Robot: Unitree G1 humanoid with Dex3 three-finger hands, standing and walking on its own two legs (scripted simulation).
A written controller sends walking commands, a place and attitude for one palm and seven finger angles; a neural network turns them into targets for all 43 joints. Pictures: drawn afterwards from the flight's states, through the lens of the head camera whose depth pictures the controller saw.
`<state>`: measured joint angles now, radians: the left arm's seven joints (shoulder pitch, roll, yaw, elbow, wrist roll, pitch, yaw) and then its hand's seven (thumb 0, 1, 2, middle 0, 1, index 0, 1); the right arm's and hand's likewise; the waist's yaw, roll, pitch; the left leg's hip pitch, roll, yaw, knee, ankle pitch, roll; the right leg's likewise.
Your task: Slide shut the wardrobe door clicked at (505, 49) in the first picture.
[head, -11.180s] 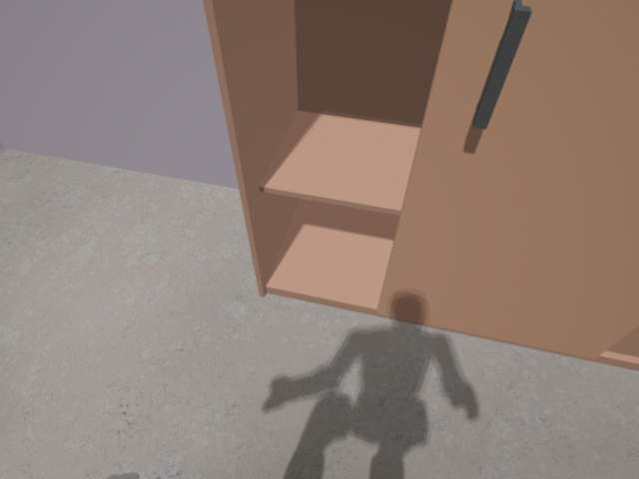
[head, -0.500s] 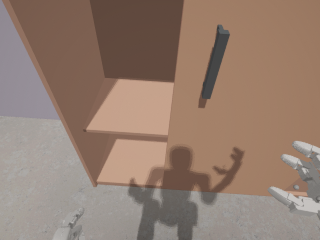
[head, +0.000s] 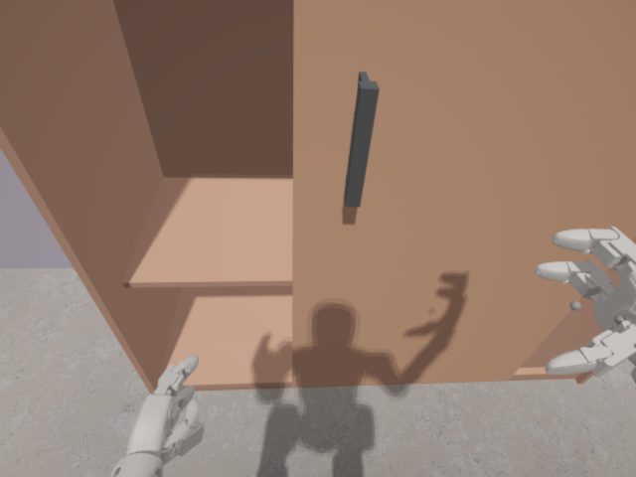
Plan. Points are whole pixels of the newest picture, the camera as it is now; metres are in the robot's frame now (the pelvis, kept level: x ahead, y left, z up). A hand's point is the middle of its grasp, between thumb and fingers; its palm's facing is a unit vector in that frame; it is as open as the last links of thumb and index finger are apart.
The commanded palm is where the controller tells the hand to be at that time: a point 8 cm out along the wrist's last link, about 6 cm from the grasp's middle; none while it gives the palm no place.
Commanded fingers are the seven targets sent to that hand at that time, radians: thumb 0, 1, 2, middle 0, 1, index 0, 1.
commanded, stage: raise the hand with hooked fingers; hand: right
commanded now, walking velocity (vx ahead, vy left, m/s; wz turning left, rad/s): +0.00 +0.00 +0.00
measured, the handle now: (357, 143) +0.53 -0.05 +0.18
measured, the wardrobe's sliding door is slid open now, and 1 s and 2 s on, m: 0.42 0.42 0.42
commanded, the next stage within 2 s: move the hooked fingers beside the handle in 0.68 s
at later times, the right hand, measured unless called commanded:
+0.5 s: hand (582, 262) +0.27 -0.25 +0.21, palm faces +0.06 +0.99 -0.12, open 14.0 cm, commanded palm +0.25 -0.29 +0.21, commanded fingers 0.00 0.50 -0.30 0.30 1.20 0.30 1.20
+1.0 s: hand (548, 256) +0.30 -0.24 +0.19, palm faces +0.07 +0.99 -0.09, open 14.0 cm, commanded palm +0.27 -0.27 +0.20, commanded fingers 0.00 0.50 -0.30 0.30 1.20 0.30 1.20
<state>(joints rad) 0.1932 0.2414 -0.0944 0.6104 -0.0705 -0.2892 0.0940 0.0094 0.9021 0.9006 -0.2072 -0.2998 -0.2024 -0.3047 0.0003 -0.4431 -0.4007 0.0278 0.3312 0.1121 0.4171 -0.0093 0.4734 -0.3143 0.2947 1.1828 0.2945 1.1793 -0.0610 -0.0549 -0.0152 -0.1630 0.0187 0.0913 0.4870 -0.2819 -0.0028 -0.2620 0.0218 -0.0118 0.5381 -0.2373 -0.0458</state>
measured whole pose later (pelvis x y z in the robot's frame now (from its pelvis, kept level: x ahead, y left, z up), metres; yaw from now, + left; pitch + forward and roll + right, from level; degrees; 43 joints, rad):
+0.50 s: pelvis +0.00 +0.03 +0.00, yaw +1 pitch -3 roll +1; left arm 0.23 0.28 -0.07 0.65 -0.08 -0.25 0.09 0.01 0.90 0.90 -0.20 -0.30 -0.20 -0.30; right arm -0.07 -0.47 -0.51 0.05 0.36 0.12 0.45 -0.01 0.50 -0.30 0.30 1.20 0.30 1.20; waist -0.03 -0.06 -0.04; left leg -0.12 -0.01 0.09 0.44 -0.27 0.03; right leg -0.20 -0.01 -0.01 0.48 -0.22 -0.01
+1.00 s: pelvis +0.00 +0.04 +0.00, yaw +0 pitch -3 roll +1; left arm 0.20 0.30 -0.06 0.66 -0.10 -0.25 0.11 0.01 0.90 0.90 -0.21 -0.30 -0.20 -0.30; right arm -0.23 -0.50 -0.44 0.27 0.32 0.17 0.45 -0.01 0.51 -0.30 0.30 1.20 0.30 1.20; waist -0.04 -0.08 -0.01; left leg -0.15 -0.02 0.11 0.49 -0.29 0.05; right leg -0.24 -0.02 0.02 0.52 -0.23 0.01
